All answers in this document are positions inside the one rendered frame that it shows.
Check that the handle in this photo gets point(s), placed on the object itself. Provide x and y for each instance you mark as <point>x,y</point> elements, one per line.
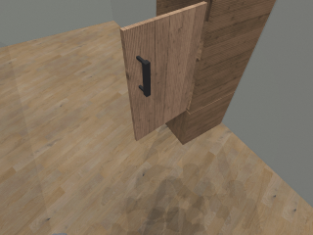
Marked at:
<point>146,73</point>

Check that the cupboard door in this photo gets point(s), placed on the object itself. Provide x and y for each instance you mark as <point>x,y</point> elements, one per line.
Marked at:
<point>170,42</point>

